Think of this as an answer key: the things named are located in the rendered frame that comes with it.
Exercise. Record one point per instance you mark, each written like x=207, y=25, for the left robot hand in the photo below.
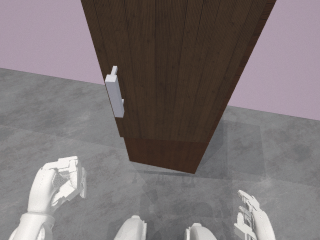
x=65, y=175

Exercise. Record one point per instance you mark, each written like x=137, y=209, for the robot thigh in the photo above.
x=198, y=233
x=132, y=229

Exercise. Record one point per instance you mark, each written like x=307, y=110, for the right robot thigh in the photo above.
x=198, y=233

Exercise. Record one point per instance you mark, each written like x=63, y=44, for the left robot forearm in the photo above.
x=34, y=226

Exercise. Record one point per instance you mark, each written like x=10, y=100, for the right robot hand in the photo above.
x=258, y=224

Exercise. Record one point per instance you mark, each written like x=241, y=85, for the handle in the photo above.
x=114, y=93

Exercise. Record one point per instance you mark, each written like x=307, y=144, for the cupboard door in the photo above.
x=176, y=60

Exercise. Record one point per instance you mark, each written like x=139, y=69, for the left robot thigh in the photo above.
x=132, y=229

